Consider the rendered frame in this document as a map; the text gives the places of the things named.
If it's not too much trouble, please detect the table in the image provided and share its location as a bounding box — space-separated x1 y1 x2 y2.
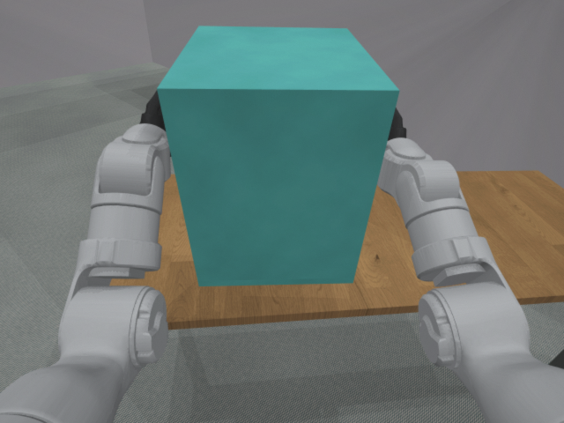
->
110 171 564 369

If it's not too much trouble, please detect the carton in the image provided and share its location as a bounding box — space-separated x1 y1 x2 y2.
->
157 26 399 286

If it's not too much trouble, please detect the robot right hand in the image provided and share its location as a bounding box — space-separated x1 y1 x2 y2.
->
388 108 406 141

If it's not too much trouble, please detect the robot left hand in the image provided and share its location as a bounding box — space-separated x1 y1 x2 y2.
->
140 91 171 157

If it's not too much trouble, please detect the right robot upper arm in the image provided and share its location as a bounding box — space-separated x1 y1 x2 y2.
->
419 281 564 423

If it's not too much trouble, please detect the left robot upper arm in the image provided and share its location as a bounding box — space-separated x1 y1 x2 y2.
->
0 286 168 423

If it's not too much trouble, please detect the robot left forearm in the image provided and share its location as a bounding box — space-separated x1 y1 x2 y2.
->
58 123 171 356

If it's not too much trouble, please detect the robot right forearm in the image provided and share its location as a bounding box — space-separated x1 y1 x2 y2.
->
377 137 531 349

